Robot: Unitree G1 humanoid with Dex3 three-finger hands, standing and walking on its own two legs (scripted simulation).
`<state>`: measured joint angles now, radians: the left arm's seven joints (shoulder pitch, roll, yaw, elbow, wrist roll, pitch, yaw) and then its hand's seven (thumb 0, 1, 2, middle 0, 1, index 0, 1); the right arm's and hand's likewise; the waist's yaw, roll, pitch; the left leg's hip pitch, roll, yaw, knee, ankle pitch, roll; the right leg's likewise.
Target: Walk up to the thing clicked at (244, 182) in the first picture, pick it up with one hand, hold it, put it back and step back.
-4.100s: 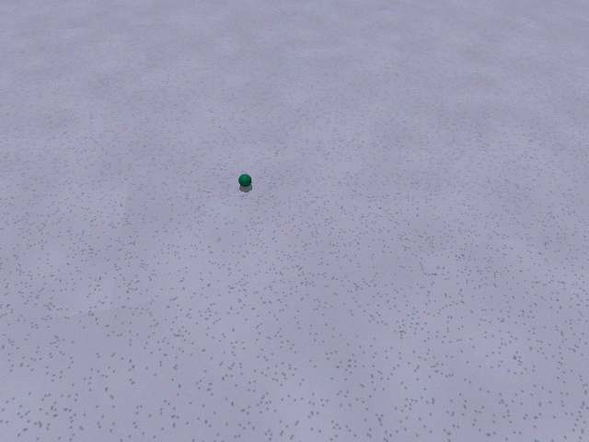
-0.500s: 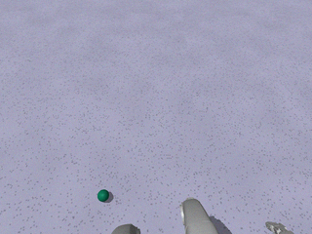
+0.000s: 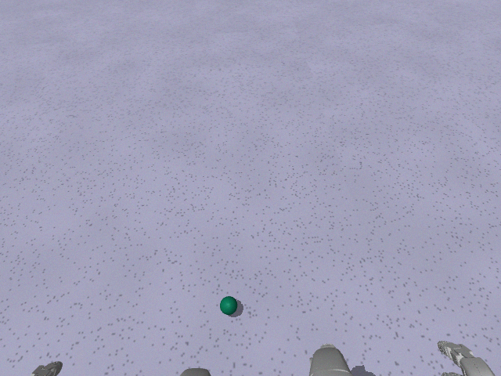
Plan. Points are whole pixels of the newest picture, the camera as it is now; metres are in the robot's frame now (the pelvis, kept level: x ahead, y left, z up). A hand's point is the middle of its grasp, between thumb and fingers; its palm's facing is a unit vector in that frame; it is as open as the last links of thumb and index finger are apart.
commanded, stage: walk up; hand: left
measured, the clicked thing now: (228, 305) +0.45 +0.11 -0.68
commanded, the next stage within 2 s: none
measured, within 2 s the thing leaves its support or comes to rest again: neither
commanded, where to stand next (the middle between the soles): +0.08 -0.08 m, yaw -6 degrees
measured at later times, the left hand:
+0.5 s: hand (114, 374) +0.16 +0.26 -0.14, palm faces -0.20 -0.94 -0.29, open 7.4 cm
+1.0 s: hand (168, 303) +0.27 +0.17 -0.12, palm faces -0.18 -0.90 -0.40, open 7.4 cm
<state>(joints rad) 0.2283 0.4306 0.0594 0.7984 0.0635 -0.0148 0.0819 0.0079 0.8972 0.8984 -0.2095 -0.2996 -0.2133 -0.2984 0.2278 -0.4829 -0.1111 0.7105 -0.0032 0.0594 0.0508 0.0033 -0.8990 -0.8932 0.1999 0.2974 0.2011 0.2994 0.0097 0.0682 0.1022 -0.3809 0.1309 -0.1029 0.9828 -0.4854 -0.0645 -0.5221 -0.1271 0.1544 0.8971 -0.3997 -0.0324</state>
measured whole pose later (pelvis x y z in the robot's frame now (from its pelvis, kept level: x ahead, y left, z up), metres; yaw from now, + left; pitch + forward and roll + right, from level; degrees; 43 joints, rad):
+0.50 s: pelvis +0.04 -0.01 +0.02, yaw -10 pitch -1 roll +0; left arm 0.19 0.46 0.13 0.86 0.03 0.11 -0.12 0.01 0.91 0.90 -0.20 -0.30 -0.20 -0.30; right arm 0.45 -0.50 -0.08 0.89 -0.03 -0.09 -0.08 0.00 -0.89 -0.89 0.20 0.30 0.21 0.30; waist 0.01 -0.11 0.16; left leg -0.17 0.22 0.08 0.74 -0.53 -0.11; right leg -0.53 -0.08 0.05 0.91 -0.42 -0.02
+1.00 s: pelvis +0.10 -0.07 +0.02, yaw -11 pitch -2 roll -1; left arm 0.09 0.39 0.04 0.85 -0.03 0.03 0.03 0.01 0.91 0.90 -0.20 -0.30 -0.21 -0.30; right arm 0.15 -0.37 -0.01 0.83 -0.01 -0.01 -0.01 0.00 -0.90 -0.89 0.20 0.30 0.20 0.30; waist 0.00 0.02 0.20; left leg -0.49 0.01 0.06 0.80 -0.27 0.06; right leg -0.45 0.02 0.04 1.14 -0.60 -0.03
